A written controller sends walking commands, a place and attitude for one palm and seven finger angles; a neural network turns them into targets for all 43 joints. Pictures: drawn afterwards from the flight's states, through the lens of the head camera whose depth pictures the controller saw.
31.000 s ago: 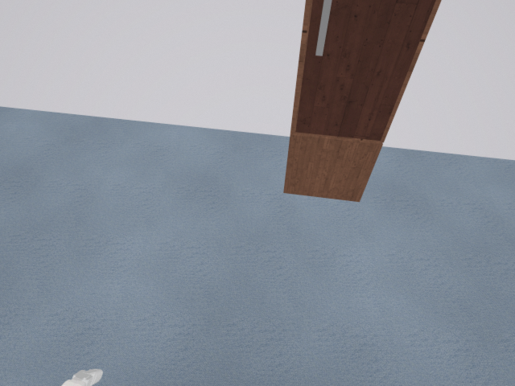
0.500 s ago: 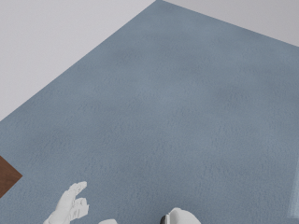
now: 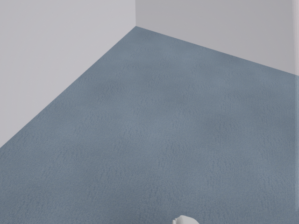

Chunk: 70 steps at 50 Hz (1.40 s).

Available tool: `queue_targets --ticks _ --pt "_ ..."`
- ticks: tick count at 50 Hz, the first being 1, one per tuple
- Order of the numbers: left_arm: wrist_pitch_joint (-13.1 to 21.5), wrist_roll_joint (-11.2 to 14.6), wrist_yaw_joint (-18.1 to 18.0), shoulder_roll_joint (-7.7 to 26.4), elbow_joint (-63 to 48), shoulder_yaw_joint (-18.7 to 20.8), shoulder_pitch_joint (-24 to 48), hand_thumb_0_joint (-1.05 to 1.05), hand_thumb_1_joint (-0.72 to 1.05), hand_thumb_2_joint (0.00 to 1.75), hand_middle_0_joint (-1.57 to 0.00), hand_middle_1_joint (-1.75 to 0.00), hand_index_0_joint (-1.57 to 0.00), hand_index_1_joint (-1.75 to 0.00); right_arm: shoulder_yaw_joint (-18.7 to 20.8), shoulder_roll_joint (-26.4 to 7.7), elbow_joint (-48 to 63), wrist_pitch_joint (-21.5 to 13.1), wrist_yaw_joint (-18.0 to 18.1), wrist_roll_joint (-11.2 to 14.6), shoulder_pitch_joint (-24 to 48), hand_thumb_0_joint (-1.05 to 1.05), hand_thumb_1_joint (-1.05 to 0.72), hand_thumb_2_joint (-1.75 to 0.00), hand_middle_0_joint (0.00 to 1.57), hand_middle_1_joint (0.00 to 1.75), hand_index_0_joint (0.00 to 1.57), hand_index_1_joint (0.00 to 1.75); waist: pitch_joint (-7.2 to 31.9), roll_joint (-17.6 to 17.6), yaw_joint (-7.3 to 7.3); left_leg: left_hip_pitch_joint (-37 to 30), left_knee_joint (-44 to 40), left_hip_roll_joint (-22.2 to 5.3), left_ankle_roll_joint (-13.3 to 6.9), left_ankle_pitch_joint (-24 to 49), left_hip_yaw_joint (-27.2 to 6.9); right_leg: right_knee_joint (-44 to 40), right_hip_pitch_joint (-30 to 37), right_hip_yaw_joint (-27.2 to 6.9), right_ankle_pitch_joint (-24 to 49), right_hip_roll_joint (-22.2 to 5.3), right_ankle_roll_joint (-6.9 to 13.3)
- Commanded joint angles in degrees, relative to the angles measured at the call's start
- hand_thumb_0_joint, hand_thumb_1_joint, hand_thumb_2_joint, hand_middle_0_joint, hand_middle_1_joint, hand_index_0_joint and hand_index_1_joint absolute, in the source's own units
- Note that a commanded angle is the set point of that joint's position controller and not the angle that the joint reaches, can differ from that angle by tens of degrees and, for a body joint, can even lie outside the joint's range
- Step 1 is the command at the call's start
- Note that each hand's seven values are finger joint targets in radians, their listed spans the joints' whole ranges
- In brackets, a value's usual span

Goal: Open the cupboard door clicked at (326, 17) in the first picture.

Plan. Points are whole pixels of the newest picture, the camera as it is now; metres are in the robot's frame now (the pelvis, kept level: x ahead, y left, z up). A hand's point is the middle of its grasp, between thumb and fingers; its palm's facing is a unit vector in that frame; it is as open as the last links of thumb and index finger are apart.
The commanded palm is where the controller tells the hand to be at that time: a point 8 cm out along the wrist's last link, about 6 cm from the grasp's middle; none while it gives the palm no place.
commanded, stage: walk to a spot facing it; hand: left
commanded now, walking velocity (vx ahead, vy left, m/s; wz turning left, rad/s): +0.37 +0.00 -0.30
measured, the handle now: out of the picture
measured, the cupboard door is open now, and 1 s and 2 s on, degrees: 50 50 50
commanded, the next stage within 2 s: turn to face it in 0.34 s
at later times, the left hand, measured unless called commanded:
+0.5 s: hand (113, 180) +0.27 +0.15 -0.18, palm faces -0.03 -0.98 -0.18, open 7.3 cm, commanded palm none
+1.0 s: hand (123, 132) +0.45 +0.14 -0.16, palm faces +0.21 -0.95 -0.25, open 7.4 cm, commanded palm none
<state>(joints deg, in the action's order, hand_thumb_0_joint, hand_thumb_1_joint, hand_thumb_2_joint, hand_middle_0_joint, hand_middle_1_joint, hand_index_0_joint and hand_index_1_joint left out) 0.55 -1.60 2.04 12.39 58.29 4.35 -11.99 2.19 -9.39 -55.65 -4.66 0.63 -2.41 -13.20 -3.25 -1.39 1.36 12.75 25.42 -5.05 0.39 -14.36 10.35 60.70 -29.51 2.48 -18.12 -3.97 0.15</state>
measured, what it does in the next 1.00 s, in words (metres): walks ahead: right foot, then left foot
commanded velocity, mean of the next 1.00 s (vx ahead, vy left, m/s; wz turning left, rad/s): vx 0.13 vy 0.00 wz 0.30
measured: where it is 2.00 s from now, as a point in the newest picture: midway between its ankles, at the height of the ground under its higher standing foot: (166, 182)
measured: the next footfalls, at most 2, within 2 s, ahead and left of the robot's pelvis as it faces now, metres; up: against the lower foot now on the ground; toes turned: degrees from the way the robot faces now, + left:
right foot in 0.16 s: +0.19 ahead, -0.15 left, +0.00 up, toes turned -10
left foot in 0.54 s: +0.43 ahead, +0.07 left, +0.00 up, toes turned +5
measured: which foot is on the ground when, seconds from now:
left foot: down 0.00-0.16, up 0.18-0.52, down 0.54-0.92, up 0.94-1.00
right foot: up 0.00-0.14, down 0.16-0.54, up 0.56-0.90, down 0.92-1.00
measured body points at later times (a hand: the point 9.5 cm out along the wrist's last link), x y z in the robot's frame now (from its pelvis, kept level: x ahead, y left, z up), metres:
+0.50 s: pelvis +0.26 -0.04 -0.01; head +0.29 -0.03 +0.44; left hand +0.27 +0.20 -0.17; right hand +0.31 -0.27 -0.15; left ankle +0.37 +0.07 -0.72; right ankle +0.15 -0.14 -0.74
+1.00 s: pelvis +0.37 -0.07 -0.01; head +0.41 -0.08 +0.44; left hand +0.44 +0.19 -0.14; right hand +0.46 -0.32 -0.16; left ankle +0.37 +0.05 -0.70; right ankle +0.39 -0.20 -0.74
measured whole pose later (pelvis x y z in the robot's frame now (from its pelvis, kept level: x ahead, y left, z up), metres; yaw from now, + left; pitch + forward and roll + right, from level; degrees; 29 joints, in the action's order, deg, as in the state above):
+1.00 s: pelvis +0.37 -0.07 -0.01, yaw +12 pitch +2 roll +0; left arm 0.2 -1.5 -1.2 10.6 51.7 3.2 -7.3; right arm 5.3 -13.3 -55.9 3.6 -0.7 -1.5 -12.1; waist -3.5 1.2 -1.7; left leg 29.1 53.3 1.1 2.0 -25.8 -0.8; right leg 32.6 -16.3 4.1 -17.8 -3.3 -0.5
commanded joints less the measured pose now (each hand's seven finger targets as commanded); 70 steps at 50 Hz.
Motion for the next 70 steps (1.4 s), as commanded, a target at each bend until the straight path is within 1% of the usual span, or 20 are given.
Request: queue_targets --ticks 1,6,7,8,9,14,24,26,27,28,34,43,44,46,47,51,59,61,63,70 --pt "1.17 -0.2 0.92 -0.48 -5.24 -0.68 4.84 0.0 0.9 0.9 -0.2 -0.3 -0.2 -0.3 2.4 -9.94 -1.08 0.39 -0.15 0.26 -8.85 0.0 -0.9 -0.9 0.2 0.3 0.2 0.3 2.48 9.17 -3.92 -4.64 -12.29 -12.52 -5.33 11.14 -3.49 -17.74 2.74 3.67 3.32 -0.49 0.11" --pt "1.57 -0.4 0.74 2.88 -2.88 0.43 -0.8 0.0 0.9 0.9 -0.2 -0.3 -0.2 -0.3 1.96 -10.02 -2.25 1.52 -0.4 0.4 -8.12 0.0 -0.9 -0.9 0.2 0.3 0.2 0.3 3.03 7.34 0.64 -1.53 -1.3 -10.54 -2.85 10.8 -0.51 -28.92 19.14 7.07 6.76 3.47 2.07" --pt "2.18 -0.48 0.34 5.96 -0.38 1.35 -8.86 0.0 0.9 0.9 -0.2 -0.3 -0.2 -0.3 1.67 -9.39 -1.89 1.35 -0.62 0.99 -6.82 0.0 -0.9 -0.9 0.2 0.3 0.2 0.3 6.4 1.85 4.8 5.17 11.04 -7.46 -0.99 14.12 2.92 -31.18 31.94 2.38 3.72 1.08 4.58" --pt "2.65 -0.67 -0.64 12.8 2.19 3.26 -18.06 0.0 0.9 0.9 -0.2 -0.3 -0.2 -0.3 0.92 -5.9 -0.2 0.93 -1.05 1.96 -6.08 0.0 -0.9 -0.9 0.2 0.3 0.2 0.3 11.61 -14.02 8.51 19.97 29.83 -0.77 1.43 -0.53 6.07 -38.03 44.81 -19.76 -3.27 -13.62 10.45" --pt "2.38 0.9 -1.11 15.51 2.67 3.4 -19.77 0.0 0.9 0.9 -0.2 -0.3 -0.2 -0.3 1.05 -6.65 2.22 0.95 -0.93 2.03 -1.94 0.0 -0.9 -0.9 0.2 0.3 0.2 0.3 10.01 -15.84 8.79 28.34 42.86 1.36 1.56 -21.8 -1.1 -46.54 44.63 -33.3 -1.29 -21.63 15.07" --pt "3.45 0.43 -2.25 5.08 -0.71 0.31 -4.32 0.0 0.9 0.9 -0.2 -0.3 -0.2 -0.3 1.15 -3.82 -1.61 2.55 -0.97 1.08 -2.74 0.0 -0.9 -0.9 0.2 0.3 0.2 0.3 2.17 -6.04 -1.35 19.88 34.73 -5.13 2.84 -7.07 -7.23 -47.93 21.28 -10.1 14.28 -13.3 10.56" --pt "4.16 1.05 -2.62 5.86 2.9 -0.12 -5.36 0.0 0.9 0.9 -0.2 -0.3 -0.2 -0.3 0.91 -3.8 -1.83 1.9 -1.63 1.41 -1.88 0.0 -0.9 -0.9 0.2 0.3 0.2 0.3 1.27 -3.92 -4.04 6.6 6.31 1.92 0.35 7.96 -1.79 -39.3 25.63 1.65 33.01 -8.12 5.46" --pt "3.5 1.23 -3.19 3.9 2.32 -0.64 -7.94 0.0 0.9 0.9 -0.2 -0.3 -0.2 -0.3 1.98 -9.65 -4.86 1.28 -0.71 0.63 -13.58 0.0 -0.9 -0.9 0.2 0.3 0.2 0.3 9.28 8.04 -7.54 -12.72 3.53 -5.89 -5.43 28.45 -14.13 -19.28 15.64 6.15 21.98 -2.56 0.58" --pt "3.36 1.83 -3.11 1.48 1.6 -1.21 -11.02 0.0 0.9 0.9 -0.2 -0.3 -0.2 -0.3 2.81 -13.84 -5.6 1.63 -0.04 0.53 -18.03 0.0 -0.9 -0.9 0.2 0.3 0.2 0.3 14.64 18.0 -7.6 -20.98 0.88 -17.21 -13.02 43.4 -28.81 -2.89 6.93 7.01 -12.08 4.14 -1.14" --pt "3.03 1.42 -3.35 2.03 -0.18 -1.49 -7.79 0.0 0.9 0.9 -0.2 -0.3 -0.2 -0.3 2.66 -14.67 -5.27 2.35 0.79 0.86 -17.5 0.0 -0.9 -0.9 0.2 0.3 0.2 0.3 13.27 14.13 -7.55 -17.76 -1.84 -19.7 -15.62 44.79 -33.35 6.69 3.66 1.08 -19.5 4.56 -0.77" --pt "-0.08 0.83 -2.73 0.36 -2.23 -0.34 -2.71 0.0 0.9 0.9 -0.2 -0.3 -0.2 -0.3 2.2 -10.28 0.42 2.56 1.1 0.81 -1.93 0.0 -0.9 -0.9 0.2 0.3 0.2 0.3 7.71 7.57 -1.66 2.25 -6.29 -11.4 -10.33 26.25 -22.28 -2.04 5.75 -2.06 -8.43 -0.17 -3.55" --pt "-0.84 0.69 -2.92 2.69 -6.5 1.1 -2.22 0.0 0.9 0.9 -0.2 -0.3 -0.2 -0.3 4.35 -12.88 4.54 5.69 0.09 0.83 3.11 0.0 -0.9 -0.9 0.2 0.3 0.2 0.3 6.37 9.35 -0.24 12.27 -5.01 -5.64 -7.17 1.71 -26.94 -27.42 19.46 0.43 0.67 3.64 -3.11" --pt "-0.45 0.59 -3.16 4.32 -6.62 1.51 -3.95 0.0 0.9 0.9 -0.2 -0.3 -0.2 -0.3 4.36 -12.15 5.23 5.81 -0.13 1.15 4.0 0.0 -0.9 -0.9 0.2 0.3 0.2 0.3 6.54 5.46 0.92 15.62 -1.75 -2.89 -5.0 -0.55 -25.21 -35.17 24.87 -1.1 3.07 1.77 -2.59" --pt "-0.04 -0.46 -3.71 12.75 -7.96 2.88 -5.14 0.0 0.9 0.9 -0.2 -0.3 -0.2 -0.3 3.76 -7.09 7.7 5.73 -0.91 1.62 5.3 0.0 -0.9 -0.9 0.2 0.3 0.2 0.3 6.02 -15.45 2.61 25.73 22.15 8.55 2.1 -17.35 -9.34 -48.42 27.45 -22.99 -0.81 -22.17 6.88" --pt "-0.13 -0.16 -3.79 13.07 -9.26 2.27 -2.61 0.0 0.9 0.9 -0.2 -0.3 -0.2 -0.3 4.01 -8.85 8.0 5.96 -1.28 1.25 4.95 0.0 -0.9 -0.9 0.2 0.3 0.2 0.3 5.45 -11.68 1.47 23.77 34.41 5.86 1.7 -19.35 -10.66 -47.9 21.42 -21.75 1.54 -24.88 9.97" --pt "0.54 0.13 -3.98 7.34 -10.0 0.72 2.1 0.0 0.9 0.9 -0.2 -0.3 -0.2 -0.3 3.27 -6.77 6.19 7.13 -1.89 1.56 4.64 0.0 -0.9 -0.9 0.2 0.3 0.2 0.3 3.37 -9.82 -2.02 22.87 39.37 2.1 3.57 -11.98 -8.89 -40.02 23.05 -3.36 30.56 -15.22 6.38" --pt "0.66 0.07 -3.58 12.34 -8.51 1.69 -2.87 0.0 0.9 0.9 -0.2 -0.3 -0.2 -0.3 2.01 -7.13 8.43 6.55 -2.42 1.86 7.83 0.0 -0.9 -0.9 0.2 0.3 0.2 0.3 6.5 -10.57 -0.59 10.67 11.97 5.13 2.15 -6.86 -1.53 -30.23 28.79 4.16 47.23 -15.8 3.87" --pt "0.55 0.75 -3.19 12.44 -9.55 1.71 -1.26 0.0 0.9 0.9 -0.2 -0.3 -0.2 -0.3 3.03 -11.0 7.04 6.02 -2.21 1.27 0.84 0.0 -0.9 -0.9 0.2 0.3 0.2 0.3 10.69 -4.45 -4.91 -5.55 0.95 3.55 0.2 8.95 -3.08 -17.98 20.15 7.52 39.3 -14.43 -0.17" --pt "-0.25 1.06 -2.85 6.96 -14.11 0.13 1.5 0.0 0.9 0.9 -0.2 -0.3 -0.2 -0.3 5.56 -22.1 5.86 5.8 -1.42 1.29 -7.51 0.0 -0.9 -0.9 0.2 0.3 0.2 0.3 15.78 18.43 -8.47 -19.38 -0.69 -21.76 -15.83 48.9 -34.08 6.57 -4.39 3.51 -21.48 -2.24 -5.56" --pt "-2.19 0.57 -2.35 6.29 -11.06 0.79 1.42 0.0 0.9 0.9 -0.2 -0.3 -0.2 -0.3 4.15 -16.51 8.49 5.24 -0.06 0.95 4.52 0.0 -0.9 -0.9 0.2 0.3 0.2 0.3 6.91 10.05 -2.08 -2.13 -3.75 -8.6 -9.02 21.75 -21.49 -1.23 0.36 -1.88 -6.72 -0.95 -5.38"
